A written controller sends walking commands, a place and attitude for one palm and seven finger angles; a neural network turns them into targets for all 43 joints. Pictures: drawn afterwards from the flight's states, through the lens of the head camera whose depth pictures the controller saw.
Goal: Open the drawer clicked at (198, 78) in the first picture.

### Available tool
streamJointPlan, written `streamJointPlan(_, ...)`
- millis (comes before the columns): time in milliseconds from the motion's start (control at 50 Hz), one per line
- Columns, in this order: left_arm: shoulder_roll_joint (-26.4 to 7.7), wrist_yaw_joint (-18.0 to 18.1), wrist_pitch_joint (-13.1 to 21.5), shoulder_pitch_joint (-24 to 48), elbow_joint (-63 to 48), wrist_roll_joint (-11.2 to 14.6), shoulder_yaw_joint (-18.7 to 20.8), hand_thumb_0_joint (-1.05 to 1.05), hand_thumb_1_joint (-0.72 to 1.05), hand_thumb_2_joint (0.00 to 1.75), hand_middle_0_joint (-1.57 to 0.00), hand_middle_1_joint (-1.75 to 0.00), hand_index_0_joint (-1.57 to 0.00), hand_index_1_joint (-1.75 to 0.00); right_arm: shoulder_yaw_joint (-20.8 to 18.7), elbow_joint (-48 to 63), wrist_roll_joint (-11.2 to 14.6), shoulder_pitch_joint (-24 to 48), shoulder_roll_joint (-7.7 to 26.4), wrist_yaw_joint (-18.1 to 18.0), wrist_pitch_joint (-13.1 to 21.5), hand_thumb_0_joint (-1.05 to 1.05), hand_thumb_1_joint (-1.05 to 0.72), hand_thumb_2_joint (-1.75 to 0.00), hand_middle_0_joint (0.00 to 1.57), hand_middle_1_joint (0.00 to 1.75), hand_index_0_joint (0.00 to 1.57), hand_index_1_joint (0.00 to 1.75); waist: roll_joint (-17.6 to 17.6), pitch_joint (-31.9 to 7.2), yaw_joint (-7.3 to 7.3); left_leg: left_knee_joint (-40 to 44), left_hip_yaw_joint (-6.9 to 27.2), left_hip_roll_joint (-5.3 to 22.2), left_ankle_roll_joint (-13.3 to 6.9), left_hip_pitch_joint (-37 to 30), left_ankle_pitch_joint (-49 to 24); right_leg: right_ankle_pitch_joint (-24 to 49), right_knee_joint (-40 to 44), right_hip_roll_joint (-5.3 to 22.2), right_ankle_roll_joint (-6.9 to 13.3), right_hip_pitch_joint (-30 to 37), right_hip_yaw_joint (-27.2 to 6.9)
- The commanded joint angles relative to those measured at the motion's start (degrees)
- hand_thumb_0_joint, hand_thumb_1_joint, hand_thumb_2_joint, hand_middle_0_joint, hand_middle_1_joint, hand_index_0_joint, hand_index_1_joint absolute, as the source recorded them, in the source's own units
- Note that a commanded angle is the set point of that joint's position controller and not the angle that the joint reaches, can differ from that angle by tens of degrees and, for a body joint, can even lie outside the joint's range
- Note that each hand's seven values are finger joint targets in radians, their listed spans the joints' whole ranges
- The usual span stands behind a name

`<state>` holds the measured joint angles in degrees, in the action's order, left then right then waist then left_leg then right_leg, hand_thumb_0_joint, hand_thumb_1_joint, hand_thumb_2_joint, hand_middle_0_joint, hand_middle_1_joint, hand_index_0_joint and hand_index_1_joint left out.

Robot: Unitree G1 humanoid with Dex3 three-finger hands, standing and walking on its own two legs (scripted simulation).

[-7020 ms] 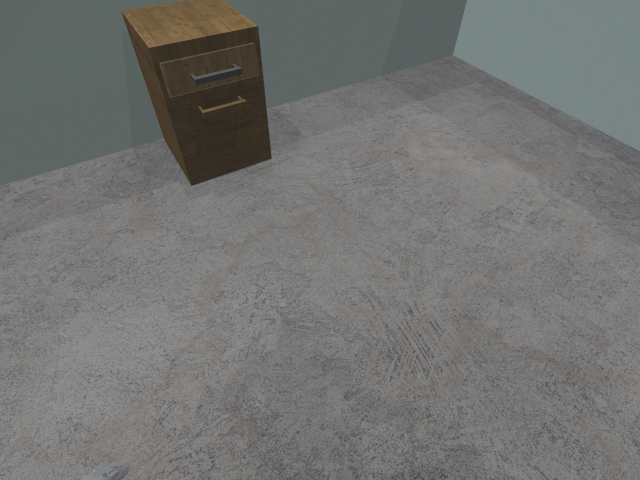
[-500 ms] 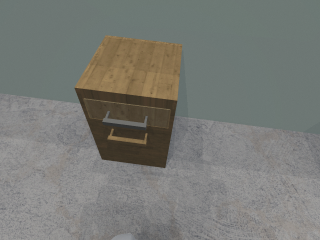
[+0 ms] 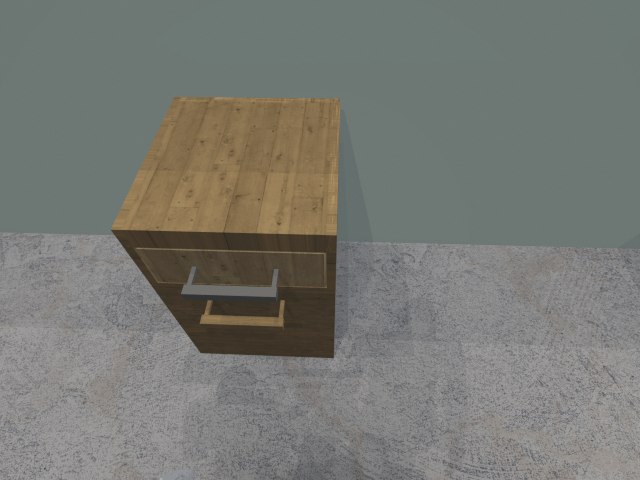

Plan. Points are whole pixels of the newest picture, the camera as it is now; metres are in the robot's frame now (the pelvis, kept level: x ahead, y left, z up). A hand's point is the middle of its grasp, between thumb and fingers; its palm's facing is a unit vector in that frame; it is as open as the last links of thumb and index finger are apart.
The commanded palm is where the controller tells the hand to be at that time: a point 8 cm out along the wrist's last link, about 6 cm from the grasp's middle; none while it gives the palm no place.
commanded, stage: come to a stop and stand still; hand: left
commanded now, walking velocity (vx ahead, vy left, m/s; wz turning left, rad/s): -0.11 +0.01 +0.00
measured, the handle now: (232, 283) +0.51 +0.21 -0.24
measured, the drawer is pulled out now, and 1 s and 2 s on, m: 0.00 0.00 0.00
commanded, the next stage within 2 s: look again from close up in 0.80 s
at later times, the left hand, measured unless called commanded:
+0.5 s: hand out of the picture -0.01 +0.20 -0.16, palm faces -0.01 -0.97 -0.25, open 7.4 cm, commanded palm none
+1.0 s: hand out of the picture -0.01 +0.18 -0.17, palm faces -0.03 -0.98 -0.20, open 7.4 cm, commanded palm none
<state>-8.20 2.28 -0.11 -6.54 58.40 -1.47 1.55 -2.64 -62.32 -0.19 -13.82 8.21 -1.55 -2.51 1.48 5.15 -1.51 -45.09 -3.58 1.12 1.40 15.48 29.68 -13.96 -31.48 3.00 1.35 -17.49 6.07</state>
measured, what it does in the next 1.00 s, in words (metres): steps on the spot: right foot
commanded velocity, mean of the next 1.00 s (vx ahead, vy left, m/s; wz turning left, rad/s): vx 0.00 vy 0.00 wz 0.00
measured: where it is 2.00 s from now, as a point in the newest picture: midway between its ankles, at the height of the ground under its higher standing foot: outside the picture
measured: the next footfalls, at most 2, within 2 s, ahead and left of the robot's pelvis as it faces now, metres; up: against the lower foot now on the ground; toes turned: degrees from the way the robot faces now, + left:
right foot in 0.40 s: -0.03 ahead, -0.09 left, +0.00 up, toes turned -3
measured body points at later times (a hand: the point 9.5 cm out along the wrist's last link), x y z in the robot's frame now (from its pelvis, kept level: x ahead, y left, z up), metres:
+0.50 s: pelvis -0.02 +0.01 +0.01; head +0.00 -0.01 +0.46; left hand -0.01 +0.25 -0.14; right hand +0.01 -0.22 -0.16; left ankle -0.02 +0.13 -0.73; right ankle -0.07 -0.09 -0.73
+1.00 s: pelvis -0.03 +0.00 +0.00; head -0.02 +0.00 +0.45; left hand -0.01 +0.23 -0.15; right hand -0.05 -0.21 -0.16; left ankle -0.02 +0.14 -0.73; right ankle -0.07 -0.09 -0.73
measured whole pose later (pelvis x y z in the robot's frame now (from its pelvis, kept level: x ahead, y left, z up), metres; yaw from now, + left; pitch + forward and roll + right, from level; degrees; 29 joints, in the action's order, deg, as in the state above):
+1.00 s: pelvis -0.03 +0.00 +0.00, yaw -2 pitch -1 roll +0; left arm -9.7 2.2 1.0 -17.1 60.3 -0.7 -1.0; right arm 1.4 -62.4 -1.0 -18.7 7.8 -0.7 -0.1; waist -0.6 0.9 -0.5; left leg -29.1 -3.8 2.8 1.2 13.1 15.2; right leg -18.8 -29.3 -1.0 2.2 -10.0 2.7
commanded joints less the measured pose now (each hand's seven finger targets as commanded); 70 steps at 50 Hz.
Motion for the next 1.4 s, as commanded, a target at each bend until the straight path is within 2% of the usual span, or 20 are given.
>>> streamJointPlan(0, -12.23, 0.97, -0.97, -3.96, -2.9, -0.32, 3.69, 0.0, 0.9, 0.9, -0.2, -0.3, -0.2, -0.3, -1.05, 3.07, 0.24, -4.2, 3.31, -0.31, 0.41, 0.0, -0.9, -0.9, 0.2, 0.3, 0.2, 0.3, -10.09, -9.99, 1.75, 0.3, 3.14, 0.66, 0.42, 3.77, -0.34, 45.71, 6.31, 16.02, 9.99, 12.42, -11.11)
streamJointPlan(60, -10.98, 0.61, -1.51, -2.45, -3.11, 0.19, 3.65, 0.0, 0.9, 0.9, -0.2, -0.3, -0.2, -0.3, -0.89, 2.23, -0.11, -7.8, 2.83, -0.15, 0.85, 0.0, -0.9, -0.9, 0.2, 0.3, 0.2, 0.3, -10.49, -9.89, -0.01, 16.43, 0.67, 0.69, 0.3, -4.39, -14.94, 29.18, 3.63, 11.66, 5.5, 7.38, -8.38)
streamJointPlan(80, -9.58, 0.35, -1.75, -2.72, -3.33, 0.6, 3.26, 0.0, 0.9, 0.9, -0.2, -0.3, -0.2, -0.3, -0.87, 2.24, -0.39, -8.51, 3.9, -0.06, 1.33, 0.0, -0.9, -0.9, 0.2, 0.3, 0.2, 0.3, -6.78, -9.41, -0.22, 21.62, 1.42, 2.14, -0.28, -8.1, -21.54, 20.57, 0.84, 8.62, 2.97, 3.51, -6.83)
streamJointPlan(100, -6.88, 0.0, -2.03, -3.77, -4.22, 0.87, 2.86, 0.0, 0.9, 0.9, -0.2, -0.3, -0.2, -0.3, -1.27, 3.42, -0.94, -7.16, 7.39, -0.03, 1.93, 0.0, -0.9, -0.9, 0.2, 0.3, 0.2, 0.3, 5.17, -8.45, 0.66, 26.26, 11.06, 10.55, -3.52, -7.6, -30.81, 5.71, -3.89, 2.81, -0.32, -1.36, -3.48)
streamJointPlan(120, -5.26, -0.11, -2.04, -3.29, -4.76, 0.89, 2.43, 0.0, 0.9, 0.9, -0.2, -0.3, -0.2, -0.3, -1.49, 5.13, -1.25, -4.5, 10.04, -0.07, 1.96, 0.0, -0.9, -0.9, 0.2, 0.3, 0.2, 0.3, 11.96, -6.2, 1.21, 29.33, 16.48, 17.33, -7.87, -1.84, -36.79, -9.73, -9.49, -0.56, -1.79, -1.46, -1.51)
streamJointPlan(140, -5.83, 0.06, -2.78, -1.46, -4.28, 0.54, 2.42, 0.0, 0.9, 0.9, -0.2, -0.3, -0.2, -0.3, -1.29, 5.3, -1.29, -2.41, 9.36, -0.66, 2.24, 0.0, -0.9, -0.9, 0.2, 0.3, 0.2, 0.3, 13.85, -3.84, 0.55, 31.63, 17.71, 17.51, -9.95, 1.26, -36.79, -16.14, -17.17, -1.23, -1.98, -2.0, -5.19)
streamJointPlan(200, -5.65, -0.39, -2.53, -5.6, -1.35, 0.66, 2.35, 0.0, 0.9, 0.9, -0.2, -0.3, -0.2, -0.3, -0.33, 5.67, -1.17, 1.6, 8.0, -1.33, 2.38, 0.0, -0.9, -0.9, 0.2, 0.3, 0.2, 0.3, 8.4, -4.11, 3.01, 28.31, 11.18, 14.19, -11.08, -3.29, -40.23, -13.02, -23.55, -1.01, -1.64, -4.61, -7.61)
streamJointPlan(300, -4.54, -0.59, -1.48, -5.46, -0.05, 0.88, 0.66, 0.0, 0.9, 0.9, -0.2, -0.3, -0.2, -0.3, -0.4, 3.23, -0.8, -1.75, 8.93, -1.07, 2.57, 0.0, -0.9, -0.9, 0.2, 0.3, 0.2, 0.3, 5.64, -6.51, 0.85, 26.24, 9.1, 12.81, -10.7, -13.24, -46.87, -11.48, -6.31, -0.36, -2.65, -1.22, -4.22)
streamJointPlan(360, -5.91, -0.17, -0.38, -10.45, 2.7, 0.91, 0.31, 0.0, 0.9, 0.9, -0.2, -0.3, -0.2, -0.3, -0.17, 2.02, -0.04, -1.95, 8.19, -0.74, 2.77, 0.0, -0.9, -0.9, 0.2, 0.3, 0.2, 0.3, 2.95, -7.97, 2.15, 21.95, 7.24, 9.33, -6.59, -11.69, -42.17, 4.77, 11.75, 0.37, -2.15, 8.25, -4.89)
streamJointPlan(380, -7.37, 0.08, 0.3, -11.11, 3.45, 0.78, 0.15, 0.0, 0.9, 0.9, -0.2, -0.3, -0.2, -0.3, 0.09, 2.13, 0.31, -2.13, 6.57, -0.6, 3.06, 0.0, -0.9, -0.9, 0.2, 0.3, 0.2, 0.3, -0.99, -8.09, 1.18, 20.42, 5.28, 6.93, -3.9, -9.16, -36.08, 14.42, 12.37, 4.08, -0.66, 10.6, -9.77)
streamJointPlan(400, -8.33, 0.13, 0.59, -10.19, 3.57, 0.88, -0.08, 0.0, 0.9, 0.9, -0.2, -0.3, -0.2, -0.3, 0.41, 2.12, 0.43, -1.76, 5.82, -0.37, 3.11, 0.0, -0.9, -0.9, 0.2, 0.3, 0.2, 0.3, -1.34, -7.02, 0.3, 22.03, 4.41, 5.31, -2.51, -8.57, -30.16, 19.25, 11.15, 6.74, 0.45, 9.57, -10.73)
streamJointPlan(440, -8.01, 0.12, 1.08, -10.09, 4.12, 0.92, -0.2, 0.0, 0.9, 0.9, -0.2, -0.3, -0.2, -0.3, 0.69, 1.23, -0.12, -1.35, 5.79, -0.37, 2.56, 0.0, -0.9, -0.9, 0.2, 0.3, 0.2, 0.3, -8.34, -7.25, 0.29, 21.94, 3.25, 4.8, -1.66, -10.59, -29.23, 24.35, 9.94, 5.91, 1.32, 8.33, -10.9)
streamJointPlan(480, -7.12, 0.15, 1.1, -9.84, 4.38, 1.04, -0.56, 0.0, 0.9, 0.9, -0.2, -0.3, -0.2, -0.3, 0.98, 0.39, -0.14, -1.86, 5.91, -0.33, 2.49, 0.0, -0.9, -0.9, 0.2, 0.3, 0.2, 0.3, -8.0, -6.16, 0.17, 23.41, 2.88, 4.92, -1.6, -11.01, -26.64, 20.03, 11.06, 5.33, 1.14, 7.18, -10.47)
streamJointPlan(500, -7.49, 2.37, 2.29, -15.28, 3.9, -0.15, -0.59, 0.0, 0.9, 0.9, -0.2, -0.3, -0.2, -0.3, 0.53, 4.8, -0.11, 1.49, 9.21, 0.36, 3.36, 0.0, -0.9, -0.9, 0.2, 0.3, 0.2, 0.3, -10.61, -0.69, 2.54, 11.95, 1.04, 5.5, -1.1, -2.83, -24.81, 34.54, 10.13, 6.51, -2.01, 6.15, -12.85)
streamJointPlan(520, -9.46, 2.09, 2.8, -13.0, 1.21, 0.21, -0.48, 0.0, 0.9, 0.9, -0.2, -0.3, -0.2, -0.3, 1.03, 5.88, -0.21, -0.87, 5.69, 0.77, 3.0, 0.0, -0.9, -0.9, 0.2, 0.3, 0.2, 0.3, -10.14, -3.76, 0.28, 13.25, 1.91, 3.2, -1.67, -1.02, -12.0, 26.85, 10.58, 8.37, 0.44, 7.17, -13.98)
streamJointPlan(560, -9.17, 1.37, 2.94, -10.4, -1.38, 0.43, -0.64, 0.0, 0.9, 0.9, -0.2, -0.3, -0.2, -0.3, 1.59, 6.01, -0.54, -3.96, 5.42, 1.14, 2.71, 0.0, -0.9, -0.9, 0.2, 0.3, 0.2, 0.3, -4.14, -6.01, -0.96, 14.4, 1.51, 2.58, -1.85, -4.16, -13.4, 6.83, 10.9, 6.72, 3.34, 3.27, -13.52)
streamJointPlan(600, -8.57, 0.93, 2.8, -11.13, -2.21, 0.69, -0.78, 0.0, 0.9, 0.9, -0.2, -0.3, -0.2, -0.3, 1.81, 6.22, -0.74, -4.15, 5.86, 1.14, 2.95, 0.0, -0.9, -0.9, 0.2, 0.3, 0.2, 0.3, -1.98, -2.24, -0.55, 16.13, 2.8, 3.38, -2.24, -2.57, -16.64, 0.97, 10.5, 4.53, 3.19, 0.39, -12.69)
streamJointPlan(800, -7.7, 0.2, 1.74, -14.01, -1.25, 0.9, -1.53, 0.0, 0.9, 0.9, -0.2, -0.3, -0.2, -0.3, 2.82, 4.13, -0.66, -5.71, 6.1, 0.63, 3.35, 0.0, -0.9, -0.9, 0.2, 0.3, 0.2, 0.3, -1.98, 0.68, 1.42, 20.05, 3.71, 4.18, -2.81, -0.37, -16.94, -3.16, 10.38, 2.22, 2.13, 1.83, -10.99)
streamJointPlan(1140, -6.47, 0.14, 2.02, -15.29, 2.23, 0.89, -1.55, 0.0, 0.9, 0.9, -0.2, -0.3, -0.2, -0.3, 3.0, -0.26, -0.36, -6.21, 5.55, 0.0, 3.98, 0.0, -0.9, -0.9, 0.2, 0.3, 0.2, 0.3, -1.78, -2.29, 1.64, 21.3, 3.73, 5.04, -2.85, -4.68, -25.36, 9.82, 9.3, 2.52, 1.36, 6.04, -9.18)
streamJointPlan(1380, -5.71, 0.19, 1.87, -16.0, 3.75, 0.73, -1.6, 0.0, 0.9, 0.9, -0.2, -0.3, -0.2, -0.3, 3.11, -0.88, -0.28, -5.22, 5.64, -0.15, 3.77, 0.0, -0.9, -0.9, 0.2, 0.3, 0.2, 0.3, -1.64, -0.65, 1.62, 22.72, 3.83, 5.11, -2.99, -5.91, -25.72, 9.63, 10.57, 2.64, 0.91, 5.73, -8.67)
